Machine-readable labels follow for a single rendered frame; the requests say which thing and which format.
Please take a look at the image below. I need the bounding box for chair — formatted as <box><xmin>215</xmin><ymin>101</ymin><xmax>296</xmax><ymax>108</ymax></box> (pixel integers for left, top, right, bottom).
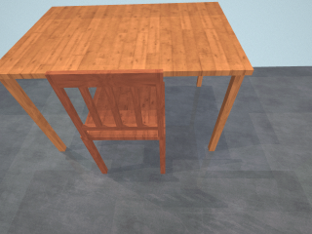
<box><xmin>44</xmin><ymin>69</ymin><xmax>166</xmax><ymax>175</ymax></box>

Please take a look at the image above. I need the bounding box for table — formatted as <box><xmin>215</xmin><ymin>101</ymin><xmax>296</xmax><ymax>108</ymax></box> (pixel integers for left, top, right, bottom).
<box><xmin>0</xmin><ymin>2</ymin><xmax>254</xmax><ymax>152</ymax></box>

